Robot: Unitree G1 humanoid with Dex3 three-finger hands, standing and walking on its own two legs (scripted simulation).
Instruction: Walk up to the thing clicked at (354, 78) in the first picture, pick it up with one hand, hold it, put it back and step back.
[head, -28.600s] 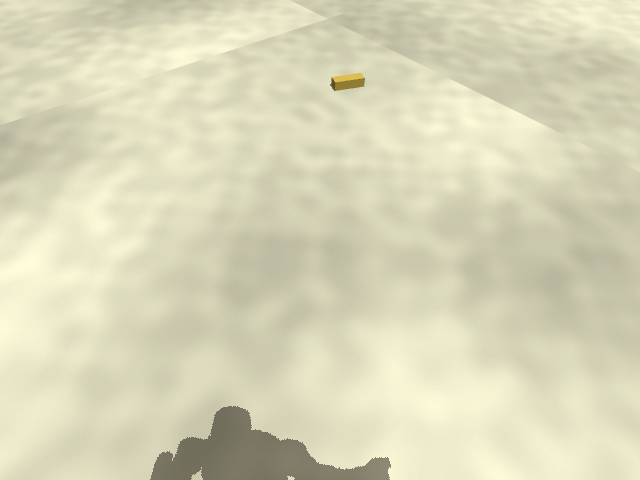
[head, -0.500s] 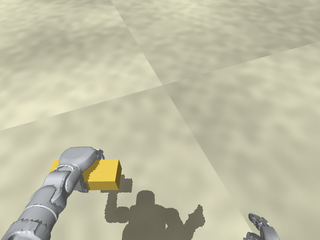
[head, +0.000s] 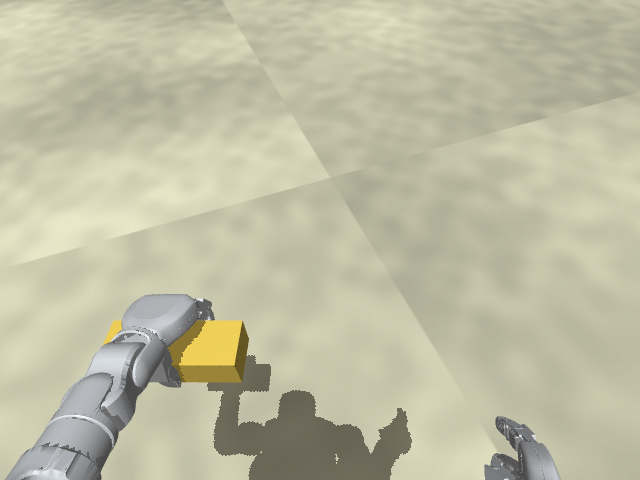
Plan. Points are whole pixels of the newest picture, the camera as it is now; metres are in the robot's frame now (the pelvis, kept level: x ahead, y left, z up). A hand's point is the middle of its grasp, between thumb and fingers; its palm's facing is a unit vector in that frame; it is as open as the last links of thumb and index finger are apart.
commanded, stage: hold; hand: left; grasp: from above
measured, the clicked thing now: (176, 351) +0.30 +0.23 -0.06
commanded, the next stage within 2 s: crouch in 0.74 s
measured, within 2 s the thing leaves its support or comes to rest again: neither
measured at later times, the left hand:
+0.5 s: hand (172, 348) +0.29 +0.22 -0.02, palm faces -0.46 -0.04 -0.89, open 9.8 cm
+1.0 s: hand (176, 346) +0.29 +0.22 -0.03, palm faces -0.46 -0.04 -0.89, open 9.9 cm
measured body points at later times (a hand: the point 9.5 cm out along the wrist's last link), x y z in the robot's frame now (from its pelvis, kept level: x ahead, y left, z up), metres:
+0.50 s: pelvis +0.00 +0.00 +0.01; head +0.01 -0.03 +0.45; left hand +0.31 +0.22 +0.03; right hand +0.16 -0.25 -0.11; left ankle +0.02 +0.13 -0.73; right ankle +0.03 -0.14 -0.73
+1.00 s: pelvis +0.01 +0.00 +0.01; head +0.02 -0.02 +0.46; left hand +0.31 +0.22 +0.02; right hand +0.16 -0.25 -0.11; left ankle +0.02 +0.13 -0.73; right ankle +0.03 -0.14 -0.73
